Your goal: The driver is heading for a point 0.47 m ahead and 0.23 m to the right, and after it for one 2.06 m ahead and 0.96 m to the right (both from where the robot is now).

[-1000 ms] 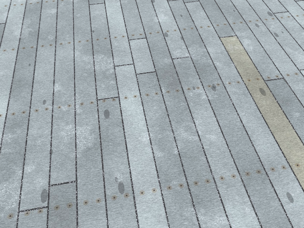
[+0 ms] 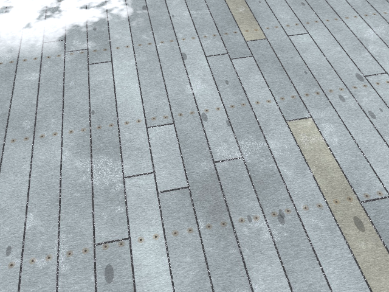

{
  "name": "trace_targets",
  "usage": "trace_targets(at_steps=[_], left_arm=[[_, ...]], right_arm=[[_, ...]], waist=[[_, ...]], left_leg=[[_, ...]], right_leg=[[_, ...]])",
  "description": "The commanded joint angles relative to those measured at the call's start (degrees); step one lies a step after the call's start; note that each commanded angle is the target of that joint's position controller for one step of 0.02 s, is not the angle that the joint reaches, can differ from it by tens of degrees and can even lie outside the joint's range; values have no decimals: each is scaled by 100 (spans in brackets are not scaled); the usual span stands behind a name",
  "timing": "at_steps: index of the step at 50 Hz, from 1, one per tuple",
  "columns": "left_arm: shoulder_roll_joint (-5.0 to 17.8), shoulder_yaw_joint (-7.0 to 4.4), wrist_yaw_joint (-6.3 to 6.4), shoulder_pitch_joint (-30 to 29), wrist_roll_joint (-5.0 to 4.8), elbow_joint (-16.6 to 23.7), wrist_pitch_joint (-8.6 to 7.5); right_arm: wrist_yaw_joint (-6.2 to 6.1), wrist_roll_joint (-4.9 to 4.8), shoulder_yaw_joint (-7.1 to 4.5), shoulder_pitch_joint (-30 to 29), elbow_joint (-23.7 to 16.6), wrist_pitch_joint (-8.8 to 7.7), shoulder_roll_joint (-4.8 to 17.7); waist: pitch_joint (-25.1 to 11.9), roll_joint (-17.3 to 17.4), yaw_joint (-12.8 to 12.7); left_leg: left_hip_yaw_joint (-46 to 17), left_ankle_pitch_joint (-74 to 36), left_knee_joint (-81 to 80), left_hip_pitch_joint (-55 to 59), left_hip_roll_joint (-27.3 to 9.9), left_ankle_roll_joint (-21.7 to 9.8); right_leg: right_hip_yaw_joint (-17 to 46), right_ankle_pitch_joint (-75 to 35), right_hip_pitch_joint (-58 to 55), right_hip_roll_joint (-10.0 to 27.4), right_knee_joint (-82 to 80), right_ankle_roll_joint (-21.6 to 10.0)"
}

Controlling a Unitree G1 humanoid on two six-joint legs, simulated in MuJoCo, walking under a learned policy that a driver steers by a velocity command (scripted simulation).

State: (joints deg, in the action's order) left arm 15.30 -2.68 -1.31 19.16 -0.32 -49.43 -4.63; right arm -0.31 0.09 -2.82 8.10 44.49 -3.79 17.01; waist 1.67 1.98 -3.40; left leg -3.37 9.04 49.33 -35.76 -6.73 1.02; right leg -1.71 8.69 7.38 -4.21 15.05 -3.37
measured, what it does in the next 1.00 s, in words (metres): walks ahead, turning right: left foot, then right foot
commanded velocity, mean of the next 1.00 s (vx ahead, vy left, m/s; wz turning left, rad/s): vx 0.44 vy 0.00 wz -0.51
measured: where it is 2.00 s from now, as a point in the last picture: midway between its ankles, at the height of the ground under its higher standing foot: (251, 270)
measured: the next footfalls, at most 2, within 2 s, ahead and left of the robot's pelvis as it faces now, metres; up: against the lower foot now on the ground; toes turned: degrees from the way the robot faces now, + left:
left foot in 0.22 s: +0.29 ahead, +0.16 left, +0.00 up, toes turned -8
right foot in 0.74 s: +0.49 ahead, -0.17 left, +0.00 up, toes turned -29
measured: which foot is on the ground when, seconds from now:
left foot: up 0.00-0.20, down 0.22-0.76, up 0.78-1.00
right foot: down 0.00-0.22, up 0.24-0.72, down 0.74-1.00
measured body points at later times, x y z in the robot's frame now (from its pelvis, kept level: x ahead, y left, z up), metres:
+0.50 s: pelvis +0.26 +0.06 +0.00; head +0.28 +0.06 +0.45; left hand +0.47 +0.29 -0.11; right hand +0.23 -0.23 -0.12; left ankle +0.26 +0.16 -0.75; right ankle +0.31 -0.13 -0.68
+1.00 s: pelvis +0.46 -0.08 -0.01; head +0.50 -0.12 +0.44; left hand +0.72 +0.10 -0.10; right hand +0.46 -0.41 -0.11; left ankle +0.62 +0.04 -0.68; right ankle +0.45 -0.15 -0.75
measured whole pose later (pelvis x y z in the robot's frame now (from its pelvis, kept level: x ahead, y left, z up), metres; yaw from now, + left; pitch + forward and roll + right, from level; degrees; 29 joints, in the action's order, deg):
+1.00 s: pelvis +0.46 -0.08 -0.01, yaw -34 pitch +2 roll +1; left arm 17.3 -4.3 -0.3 13.4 -0.3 -38.4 -0.8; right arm -1.2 0.8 -3.4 3.6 43.6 -3.3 18.6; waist 5.3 1.1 -1.6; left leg -4.7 18.2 57.0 -36.2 -4.0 4.6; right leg 3.2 8.3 17.0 -5.8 23.6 -4.8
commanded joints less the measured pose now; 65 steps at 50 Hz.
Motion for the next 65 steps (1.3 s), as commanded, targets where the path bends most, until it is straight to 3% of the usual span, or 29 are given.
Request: trace_targets(at_steps=[1, 6, 10, 11, 12, 13, 14, 16, 19, 22, 27, 32, 34, 36, 37, 38, 39, 40, 41, 42, 43, 46, 50, 58, 60, 61, 62, 63, 65], left_arm=[[1024, -248, 103, -200, -59, 357, -53], [1081, -290, 180, 257, -143, 176, 69], [979, -285, 221, 139, -94, 225, 158], [611, -153, 200, 98, -11, 357, 155], [84, -1, 198, 712, -56, 569, 74], [492, -79, 203, 712, -189, 537, 32], [940, -211, 212, 312, -247, 591, 39], [878, -257, 233, -84, -150, 655, 107], [587, -269, 172, -89, -143, 711, 276], [469, -237, 137, -365, -113, 966, 358], [337, -163, -25, -1116, -102, 1228, 300], [354, -136, -176, -1868, -102, 1625, 312], [501, -207, -207, -1777, -87, 1699, 336], [820, -398, -182, -887, -89, 1533, 383], [1152, -595, -103, 89, -79, 1266, 414], [1683, -714, 42, 542, -90, 1163, 477], [2030, -689, 9, 100, 5, 1472, 382], [1456, -533, -68, 69, 4, 1559, 306], [1270, -466, -80, -160, -1, 1528, 229], [1138, -437, -68, -438, -66, 1510, 197], [1021, -404, -26, -668, -56, 1546, 208], [1074, -409, 52, -916, 64, 1622, 226], [1214, -456, 222, -772, -41, 1535, 365], [1058, -383, 320, -720, -23, 1461, 589], [930, -310, 330, -890, -45, 1468, 584], [757, -250, 332, -739, -2, 1448, 557], [495, -164, 336, -312, 132, 1463, 514], [600, -178, 350, -6, 68, 1458, 527], [1228, -359, 383, -347, 16, 1334, 619]], right_arm=[[35, 4, -24, -377, -381, -103, 220], [153, -83, -47, -1073, -573, -230, 368], [114, -76, -259, -5, -270, -307, 822], [64, 28, -364, 857, -151, -324, 1135], [51, 71, -502, 1346, -30, -239, 1643], [82, 28, -394, 1360, -18, -216, 1206], [86, 0, -272, 1010, -95, -229, 783], [96, 17, -155, 406, -94, -228, 396], [79, 52, -153, 181, 7, -284, 278], [45, 47, -245, 237, 157, -330, 562], [-15, 26, -305, 394, 290, -245, 810], [-20, -101, -377, 803, 481, -77, 1021], [-34, -154, -419, 766, 480, 0, 1154], [-63, -214, -465, 664, 441, 84, 1307], [-84, -211, -420, 577, 390, 103, 1207], [-67, 85, -250, 802, 230, 56, 681], [10, 113, -78, 1177, -61, -111, 302], [62, -94, -212, 495, -54, -231, 914], [62, -210, -213, 172, -208, -274, 917], [-7, -111, -205, 206, -116, -261, 826], [-70, 28, -231, 225, -85, -204, 855], [-94, 51, -238, 519, -77, 1, 751], [-115, 88, -140, 93, -238, 99, 500], [13, 11, -174, -509, -464, 105, 672], [45, 33, -195, -276, -426, 20, 649], [31, 118, -213, -220, -458, -28, 777], [-18, 241, -255, -245, -553, -24, 1146], [-19, 317, -218, -84, -396, 47, 951], [33, 112, -127, -30, -406, 67, 618]], waist=[[78, -470, 111], [98, -612, -37], [-410, -703, 600], [-1174, -260, 978], [-1954, 1297, 789], [-1914, 1410, 844], [-1154, 857, 865], [-426, 392, 636], [-146, 423, 427], [36, 280, 379], [178, 59, 620], [401, 30, 806], [222, 177, 618], [-358, 306, 30], [-814, 122, -494], [-1279, -1108, -378], [-2236, -1955, 165], [-2227, -795, -279], [-1454, -640, -159], [-961, -87, 100], [-688, -92, 256], [-701, -365, 567], [-901, -520, 466], [-757, -973, 229], [-693, -1037, 440], [-738, -809, 426], [-1052, 280, 110], [-1158, 1270, 23], [-994, 626, 322]], left_leg=[[45, -998, -1132, 274, 152, 125], [-65, -1241, -2062, 714, 393, 98], [35, -524, -2475, 2386, 438, -252], [-632, -293, -2340, 3787, -317, -579], [-2828, 716, -2716, 5690, -1629, -1343], [-3808, 1841, -3204, 5557, -1759, -1516], [-3009, 1918, -3317, 4919, -1530, -1265], [-1697, 734, -3565, 3768, -1046, -1008], [-663, -169, -3970, 3053, -733, -956], [-191, -717, -4197, 2979, -928, -1184], [778, -1221, -4236, 3207, -786, -1053], [1200, -1726, -3943, 3961, -995, -900], [1411, -3312, -3375, 4202, -1004, -785], [1609, -4907, -1951, 4117, -902, -645], [1737, -4594, -588, 3440, -644, -405], [1692, -796, 1323, 1708, -190, -76], [635, 2915, 3102, -181, 987, 217], [-190, 2651, 3330, -551, 651, 125], [-93, 2177, 3040, -707, 466, 22], [-78, 1783, 2559, -516, 221, 47], [-57, 1535, 2228, -200, 102, 86], [-34, 1244, 1572, 505, 173, 287], [-16, 399, 297, 556, 452, 465], [-199, 172, -1392, 1037, 746, 333], [-94, -510, -2356, 1665, 711, 96], [-409, -1592, -2761, 2251, 283, -126], [-1405, -3639, -2609, 3113, -788, -656], [-2512, -4116, -2663, 3397, -1569, -1710], [-2383, -2945, -2751, 3294, -1355, -1768]], right_leg=[[1042, -816, 334, 1350, -779, -909], [1391, -456, -25, 1539, -327, -754], [1539, -820, 37, 1351, 888, -426], [1239, -253, 721, 933, 2391, -226], [476, 1898, 2730, 99, 4344, 158], [903, 2528, 3516, 342, 5371, 185], [993, 2059, 3763, 592, 5658, 147], [852, 1259, 3480, 945, 5364, 196], [767, 747, 3005, 1159, 5084, 241], [795, 265, 3278, 1243, 4514, 387], [417, -913, 3117, 1137, 3035, 325], [19, -621, 3146, 981, 2241, 79], [-265, -97, 2712, 694, 2124, -128], [-557, 272, 1432, 232, 1996, -421], [-464, -231, -8, 32, 1563, -639], [1213, -1490, -1674, 1172, 1638, -1013], [4506, -1297, -2980, 2528, 807, -2312], [4075, -1704, -2777, 2429, 529, -2018], [3131, -2340, -2060, 2211, 593, -1777], [2487, -2689, -1245, 1881, 602, -1505], [2124, -3071, -551, 1744, 502, -1401], [1669, -3760, 444, 1474, 378, -1397], [1487, -3591, 521, 1192, 554, -1144], [2328, -1905, 241, 1208, 1076, -803], [2445, -1579, 272, 1043, 1421, -584], [2329, -1073, 484, 775, 1738, -330], [1728, 659, 1023, 198, 2650, -19], [1291, 2967, 1722, -235, 3408, 350], [1274, 2880, 2134, 38, 4749, 669]])
Velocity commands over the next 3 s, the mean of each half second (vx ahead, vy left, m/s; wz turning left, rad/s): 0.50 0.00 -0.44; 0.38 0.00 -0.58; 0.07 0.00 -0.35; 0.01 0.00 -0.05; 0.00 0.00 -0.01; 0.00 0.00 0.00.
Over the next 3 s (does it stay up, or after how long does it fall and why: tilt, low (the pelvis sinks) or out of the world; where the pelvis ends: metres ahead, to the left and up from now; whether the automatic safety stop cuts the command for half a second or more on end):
stays up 0.56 -0.13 -0.01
